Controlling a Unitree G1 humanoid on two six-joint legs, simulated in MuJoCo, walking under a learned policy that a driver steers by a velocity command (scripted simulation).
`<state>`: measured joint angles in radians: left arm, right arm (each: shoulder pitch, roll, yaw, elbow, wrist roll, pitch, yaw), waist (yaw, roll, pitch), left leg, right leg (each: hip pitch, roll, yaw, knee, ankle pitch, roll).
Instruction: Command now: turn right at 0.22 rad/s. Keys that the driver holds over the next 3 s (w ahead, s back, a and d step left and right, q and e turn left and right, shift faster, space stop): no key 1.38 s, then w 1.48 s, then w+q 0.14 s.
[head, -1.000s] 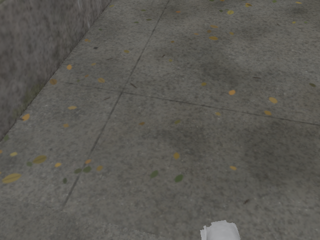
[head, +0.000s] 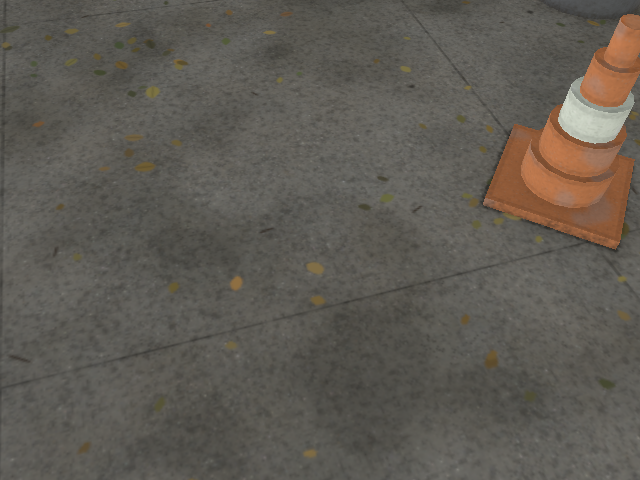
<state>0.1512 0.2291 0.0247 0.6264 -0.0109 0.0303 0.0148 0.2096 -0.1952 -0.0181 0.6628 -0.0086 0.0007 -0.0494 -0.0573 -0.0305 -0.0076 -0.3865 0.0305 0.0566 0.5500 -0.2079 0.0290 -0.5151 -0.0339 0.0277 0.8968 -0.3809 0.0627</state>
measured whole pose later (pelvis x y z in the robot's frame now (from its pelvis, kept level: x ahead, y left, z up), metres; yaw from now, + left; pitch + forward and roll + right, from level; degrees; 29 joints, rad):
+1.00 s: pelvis +0.05 -0.01 +0.01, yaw -1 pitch -1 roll +0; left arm 0.31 0.19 0.02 0.87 0.01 0.00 0.03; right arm 0.26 -0.18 -0.02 0.93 -0.01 0.00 -0.03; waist -0.01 -0.01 0.00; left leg -0.21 0.02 0.04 0.48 -0.26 0.00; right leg -0.18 -0.02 0.01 0.49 -0.29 0.02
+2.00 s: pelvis +0.25 -0.02 -0.01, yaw -1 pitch +4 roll +1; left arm -0.03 0.14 0.03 0.77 0.03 -0.08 -0.06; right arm 0.49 -0.13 0.02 1.01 -0.05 -0.12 0.04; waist -0.07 -0.01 -0.08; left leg 0.16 0.01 0.05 0.19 -0.41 -0.01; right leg -0.59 -0.05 -0.06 0.67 -0.13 -0.09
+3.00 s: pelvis +0.81 -0.03 +0.01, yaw +1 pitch +3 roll +2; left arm 0.00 0.23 0.04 0.83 -0.02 -0.09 -0.02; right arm 0.39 -0.23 -0.06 0.97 0.02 -0.08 -0.01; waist -0.09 -0.04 0.00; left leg -0.01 -0.04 0.04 0.26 -0.30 0.02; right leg -0.60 -0.08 0.03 0.54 0.02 -0.01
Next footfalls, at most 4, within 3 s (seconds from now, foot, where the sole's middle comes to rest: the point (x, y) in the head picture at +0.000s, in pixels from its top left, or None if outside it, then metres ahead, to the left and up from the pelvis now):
0.06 right None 0.07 -0.14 -0.77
2.02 right None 0.41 -0.14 -0.77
2.54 left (262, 369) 0.74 0.09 -0.77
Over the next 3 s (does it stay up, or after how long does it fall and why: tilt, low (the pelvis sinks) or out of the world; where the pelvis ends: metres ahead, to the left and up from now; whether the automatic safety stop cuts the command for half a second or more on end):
stays up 0.81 -0.03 0.01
